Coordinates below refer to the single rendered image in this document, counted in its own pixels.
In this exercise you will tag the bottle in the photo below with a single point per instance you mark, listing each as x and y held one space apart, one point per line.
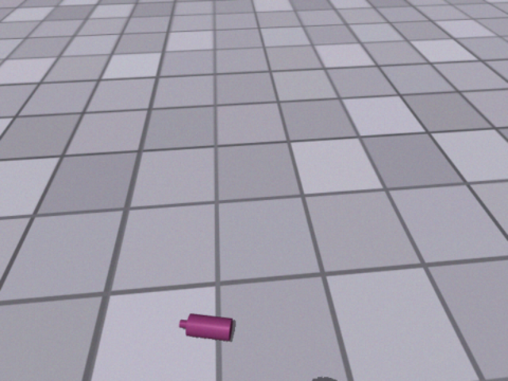
218 328

